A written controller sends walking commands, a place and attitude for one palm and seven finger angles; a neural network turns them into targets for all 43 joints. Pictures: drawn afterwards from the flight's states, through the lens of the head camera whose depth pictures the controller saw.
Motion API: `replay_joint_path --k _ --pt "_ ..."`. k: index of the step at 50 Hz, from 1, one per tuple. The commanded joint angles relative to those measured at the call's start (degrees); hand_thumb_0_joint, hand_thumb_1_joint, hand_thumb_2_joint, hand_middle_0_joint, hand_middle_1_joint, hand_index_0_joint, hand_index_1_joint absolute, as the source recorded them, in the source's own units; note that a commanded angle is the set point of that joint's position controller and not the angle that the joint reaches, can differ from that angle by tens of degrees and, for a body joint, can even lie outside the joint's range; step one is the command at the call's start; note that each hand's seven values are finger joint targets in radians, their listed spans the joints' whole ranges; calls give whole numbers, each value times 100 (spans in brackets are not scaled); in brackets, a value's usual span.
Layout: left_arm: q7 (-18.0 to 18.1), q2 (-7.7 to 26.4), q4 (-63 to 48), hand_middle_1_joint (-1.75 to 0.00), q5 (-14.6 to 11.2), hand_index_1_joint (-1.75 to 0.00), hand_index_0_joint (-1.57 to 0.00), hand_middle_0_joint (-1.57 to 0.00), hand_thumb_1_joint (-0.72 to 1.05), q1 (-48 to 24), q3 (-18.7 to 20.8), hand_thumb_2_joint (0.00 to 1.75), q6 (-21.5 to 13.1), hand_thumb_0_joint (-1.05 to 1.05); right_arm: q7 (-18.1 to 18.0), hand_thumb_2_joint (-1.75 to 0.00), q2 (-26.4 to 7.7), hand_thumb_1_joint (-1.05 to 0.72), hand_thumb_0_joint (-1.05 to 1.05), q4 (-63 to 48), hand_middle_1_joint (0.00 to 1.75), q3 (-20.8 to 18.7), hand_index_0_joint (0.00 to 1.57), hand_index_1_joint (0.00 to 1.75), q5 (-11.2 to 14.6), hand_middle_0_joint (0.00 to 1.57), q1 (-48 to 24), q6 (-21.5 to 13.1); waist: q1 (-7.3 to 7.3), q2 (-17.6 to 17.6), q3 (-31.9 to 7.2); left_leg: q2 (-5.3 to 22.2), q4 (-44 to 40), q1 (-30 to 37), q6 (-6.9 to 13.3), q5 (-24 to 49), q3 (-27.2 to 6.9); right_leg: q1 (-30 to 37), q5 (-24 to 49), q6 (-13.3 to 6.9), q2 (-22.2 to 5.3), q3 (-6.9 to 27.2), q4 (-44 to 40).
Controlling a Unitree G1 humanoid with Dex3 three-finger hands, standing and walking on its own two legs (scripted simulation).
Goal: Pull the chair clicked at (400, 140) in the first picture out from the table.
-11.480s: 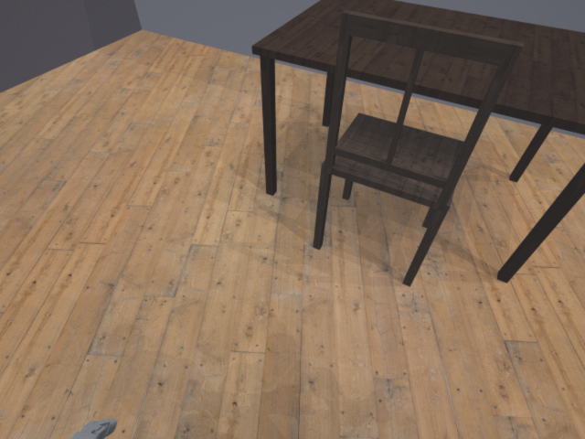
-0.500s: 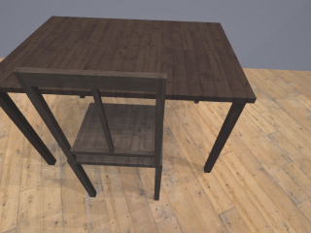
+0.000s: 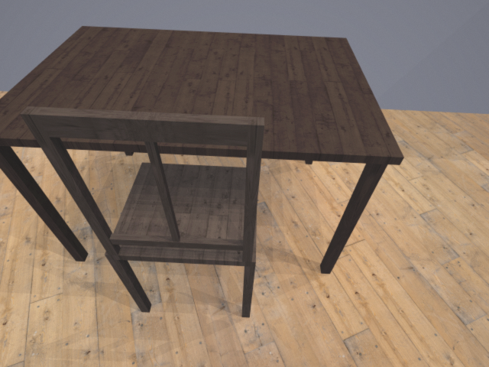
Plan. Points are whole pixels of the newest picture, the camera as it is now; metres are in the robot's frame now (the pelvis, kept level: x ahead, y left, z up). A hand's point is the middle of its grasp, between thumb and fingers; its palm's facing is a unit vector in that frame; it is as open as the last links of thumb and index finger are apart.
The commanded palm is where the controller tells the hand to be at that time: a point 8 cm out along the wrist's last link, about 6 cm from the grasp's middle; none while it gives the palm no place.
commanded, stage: look again from close up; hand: left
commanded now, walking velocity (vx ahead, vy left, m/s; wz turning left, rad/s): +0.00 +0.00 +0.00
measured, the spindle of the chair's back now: (165, 198) +0.47 +0.21 -0.05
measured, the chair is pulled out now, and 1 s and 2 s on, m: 0.00 0.00 0.00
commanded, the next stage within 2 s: raise the hand toward the chair's back in 0.22 s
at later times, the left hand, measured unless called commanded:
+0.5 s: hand out of the picture +0.13 +0.20 -0.09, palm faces +0.19 -0.95 -0.24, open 7.5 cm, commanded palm +0.10 +0.21 -0.07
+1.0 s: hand (138, 352) +0.15 +0.18 -0.05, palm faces +0.09 -0.99 -0.08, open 11.5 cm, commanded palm +0.13 +0.23 -0.06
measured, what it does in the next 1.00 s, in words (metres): lowers itself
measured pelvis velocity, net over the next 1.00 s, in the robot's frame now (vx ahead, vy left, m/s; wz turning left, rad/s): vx -0.05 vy -0.01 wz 0.06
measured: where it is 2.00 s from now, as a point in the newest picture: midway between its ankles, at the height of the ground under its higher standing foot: outside the picture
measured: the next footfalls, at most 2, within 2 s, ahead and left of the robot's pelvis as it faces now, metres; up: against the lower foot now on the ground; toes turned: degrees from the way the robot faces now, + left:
none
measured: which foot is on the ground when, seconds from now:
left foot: down 0.00-1.00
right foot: down 0.00-1.00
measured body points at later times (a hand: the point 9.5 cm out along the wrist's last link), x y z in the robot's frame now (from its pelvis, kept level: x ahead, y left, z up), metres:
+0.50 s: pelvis -0.01 +0.01 -0.01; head +0.01 -0.01 +0.44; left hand +0.12 +0.25 -0.07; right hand +0.04 -0.25 -0.14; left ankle -0.04 +0.11 -0.74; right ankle +0.02 -0.10 -0.74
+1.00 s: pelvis -0.05 -0.01 -0.13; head +0.05 -0.01 +0.31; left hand +0.14 +0.23 -0.04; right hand +0.21 -0.19 -0.21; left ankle -0.04 +0.11 -0.74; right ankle +0.02 -0.10 -0.74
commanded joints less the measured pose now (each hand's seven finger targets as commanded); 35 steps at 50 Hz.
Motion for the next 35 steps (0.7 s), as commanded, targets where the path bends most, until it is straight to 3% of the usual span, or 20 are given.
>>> replay_joint_path --k 1,15,16,17,18,19,20,21,22,23,25,26,27,28,30,31,32,33,34,35 --pt "26 448 -99 -30 6 -30 -20 -20 90 571 55 90 -72 0 -36 -90 -442 -90 0 -78 30 -68 20 30 19 20 522 -39 12 96 549 470 -532 -549 164 553 -482 -20 277 -106 -554 704 -524" --pt "35 420 -62 -30 15 -30 -20 -20 90 587 56 90 -76 0 -48 -90 -444 -90 0 -49 30 -59 20 30 22 20 521 -69 20 140 553 507 -544 -533 165 719 -511 8 492 -107 -561 671 -410" --pt "26 1518 -583 -30 -23 -30 -20 -20 90 -47 20 90 -111 0 41 -90 -1108 -90 0 -836 30 -267 20 30 -108 20 -205 92 -259 364 892 15 -612 -928 173 899 -547 -299 -44 -223 -177 418 204" --pt "82 1461 -8400 -30 -1296 -30 -20 -20 88 -3652 134 89 -972 0 -274 -90 -1942 -90 0 -2819 30 -196 20 30 276 20 -367 -858 -951 1093 -926 -67 -339 -173 203 658 -60 -214 -55 61 74 234 -151" --pt "369 1356 -7103 -29 -899 -29 -20 -20 85 -2093 198 88 -505 0 -411 -90 -1678 -90 0 -2428 30 -199 20 30 337 20 -594 -1413 -492 1236 -708 8 -478 -157 154 733 21 -113 -315 -84 93 157 166" --pt "487 568 -5939 -29 -861 -29 -19 -19 83 -1429 -90 87 -157 0 -350 -90 -1659 -90 0 -2112 30 -227 20 30 259 20 -448 -1547 -451 1055 -182 37 -444 -650 122 391 52 -319 -339 -96 36 143 160" --pt "474 92 -5549 -29 -920 -29 -19 -19 81 -358 -366 86 131 0 -277 -90 -1545 -90 0 -2264 30 -292 20 30 362 20 -339 -1566 -412 465 75 85 -271 -1120 129 298 -227 -361 -289 -126 -26 -4 145" --pt "387 -138 -5966 -28 -992 -28 -19 -19 78 -389 -594 85 146 0 -314 -90 -1641 -90 0 -2376 30 -245 20 30 417 20 -388 -1669 -552 -115 111 30 -10 -1243 199 144 -267 -590 -315 -56 -3 -108 191" --pt "371 -215 -6520 -28 -1107 -28 -19 -19 76 -773 -709 84 -149 0 -377 -90 -1684 -90 0 -2578 30 -186 20 30 400 20 -539 -1884 -572 -571 -46 -6 276 -1280 257 -77 -391 -705 -587 54 -44 -110 323" --pt "368 -44 -6493 -27 -1024 -27 -18 -18 74 -555 -583 83 -419 0 -398 -90 -1747 -90 0 -2707 30 -272 20 30 301 20 -473 -2099 -573 -902 -221 -4 542 -1454 285 -195 -461 -989 -825 117 -29 -153 519" --pt "349 46 -6363 -27 -834 -27 -18 -18 69 -568 -412 81 -862 0 -271 -90 -1758 -90 0 -2897 30 -431 20 30 81 20 -454 -2335 -582 -1228 -545 -118 1281 -2211 261 -348 -580 -1712 -1172 158 -91 -94 1084" --pt "221 20 -5904 -26 -861 -26 -18 -18 67 2 -219 80 -1071 0 -156 -90 -1697 -90 0 -3058 30 -504 20 30 66 20 -493 -2377 -365 -1126 -524 -162 1533 -2595 182 -400 -542 -1891 -1348 108 -116 -41 1316" --pt "24 -159 -5794 -26 -994 -26 -17 -17 64 450 -245 79 -1393 0 -3 -90 -1640 -90 0 -3220 30 -549 20 30 43 20 -627 -2423 -157 -1282 -690 -133 1842 -2963 101 -414 -559 -1995 -1399 86 -197 44 1617" --pt "-210 1 -5730 -26 -1151 -26 -17 -17 62 1058 84 78 -1759 0 128 -90 -1635 -90 0 -3394 30 -620 20 30 6 20 -706 -2434 124 -1312 -905 -152 2173 -3337 22 -428 -484 -1964 -1382 54 -263 228 1860" --pt "-805 177 -5733 -25 -1421 -25 -17 -17 57 1907 612 76 -2531 0 364 -90 -1604 -90 0 -3659 30 -681 20 30 -18 20 -823 -2308 410 -1156 -1600 -246 2773 -3920 -67 -22 -319 -1644 -191 28 -308 420 2592" --pt "-1075 563 -5647 -25 -1470 -25 -16 -16 55 2157 1151 75 -2923 0 484 -90 -1551 -90 0 -3739 30 -723 20 30 27 20 -828 -2221 588 -763 -1859 -283 3021 -4147 -136 252 -284 -1452 571 -11 -346 578 2977" --pt "-1350 591 -5878 -24 -1451 -24 -16 -16 53 2031 1167 74 -3365 0 576 -90 -1529 -90 0 -3841 30 -734 20 30 -16 20 -962 -2139 573 -392 -1925 -310 3283 -4394 -161 465 -245 -1531 1214 -27 -349 615 3382" --pt "-1410 962 -5957 -24 -1234 -24 -16 -16 50 2010 1413 73 -3507 0 637 -90 -1561 -90 0 -3950 30 -794 20 30 -56 20 -1216 -2009 625 -22 -1866 -336 3440 -4599 -134 471 -153 -1762 1268 -65 -294 620 3618" --pt "-1429 948 -6030 -23 -1077 -23 -16 -16 48 2146 1325 72 -3421 0 678 -90 -1541 -90 0 -4105 30 -795 20 30 -49 20 -1332 -1852 666 253 -1755 -346 3442 -4606 -82 430 -82 -1936 1014 -118 -245 560 3669" --pt "-1397 1029 -6586 -23 -1002 -23 -16 -16 46 1814 1187 71 -3280 0 675 -90 -1593 -90 0 -4354 30 -779 20 30 -41 20 -1524 -1713 611 559 -1638 -369 3484 -4600 -28 295 -15 -2208 611 -161 -199 559 3658"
